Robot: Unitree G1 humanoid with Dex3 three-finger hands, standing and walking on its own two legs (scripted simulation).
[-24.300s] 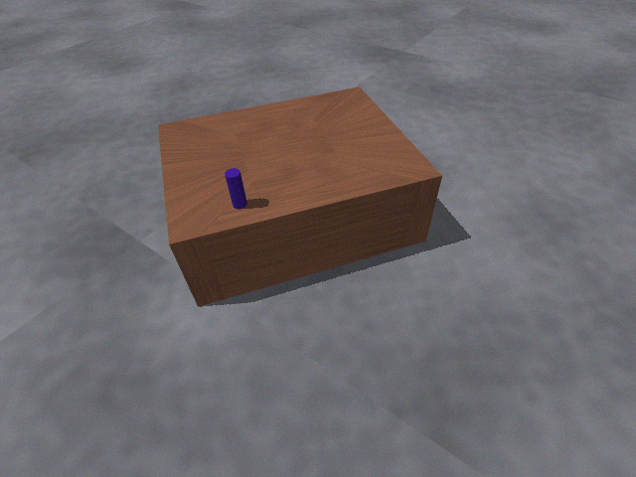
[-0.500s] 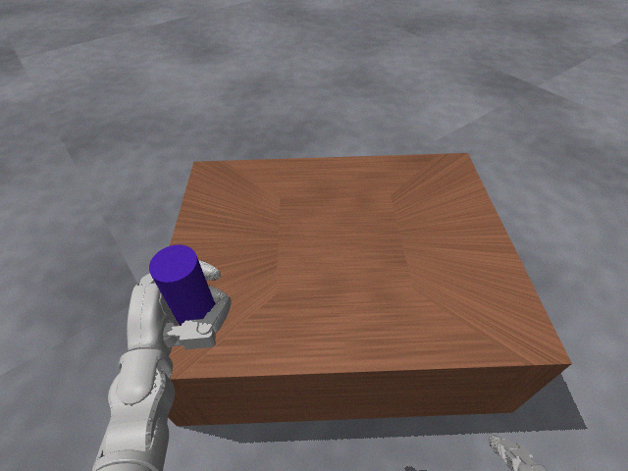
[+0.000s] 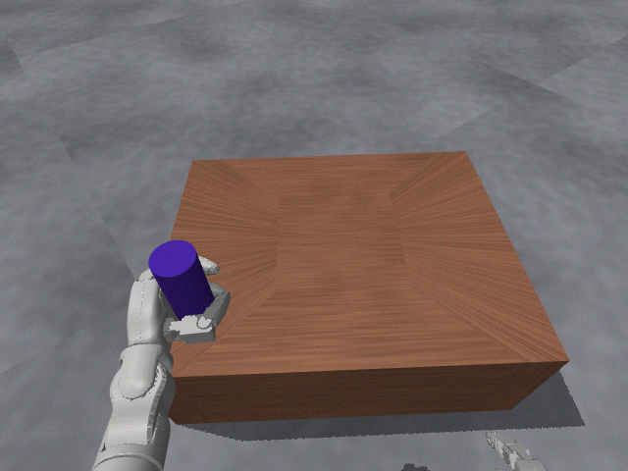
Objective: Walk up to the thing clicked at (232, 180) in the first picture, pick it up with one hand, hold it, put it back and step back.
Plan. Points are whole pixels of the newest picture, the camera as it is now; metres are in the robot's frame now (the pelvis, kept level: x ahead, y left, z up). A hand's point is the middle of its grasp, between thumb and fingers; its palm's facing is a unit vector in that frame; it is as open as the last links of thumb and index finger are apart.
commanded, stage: crouch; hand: left
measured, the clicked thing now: (188, 291) +0.34 +0.18 +0.08
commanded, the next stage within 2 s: lower in 1.20 s
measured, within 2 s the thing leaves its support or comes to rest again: neither
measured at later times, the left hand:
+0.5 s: hand (219, 305) +0.41 +0.18 -0.07, palm faces +0.08 -1.00 +0.00, open 6.8 cm
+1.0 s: hand (233, 305) +0.46 +0.18 -0.17, palm faces +0.10 -0.99 -0.03, open 6.8 cm
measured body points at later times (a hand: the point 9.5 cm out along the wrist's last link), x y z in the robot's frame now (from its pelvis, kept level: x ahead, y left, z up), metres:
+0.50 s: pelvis -0.03 +0.00 -0.09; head +0.10 +0.03 +0.35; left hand +0.40 +0.23 -0.07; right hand +0.07 -0.27 -0.19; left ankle +0.02 +0.13 -0.70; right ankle +0.00 -0.14 -0.70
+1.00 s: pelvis -0.04 +0.00 -0.17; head +0.14 +0.03 +0.24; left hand +0.45 +0.23 -0.16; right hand +0.01 -0.26 -0.29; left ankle +0.02 +0.13 -0.70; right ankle +0.00 -0.14 -0.70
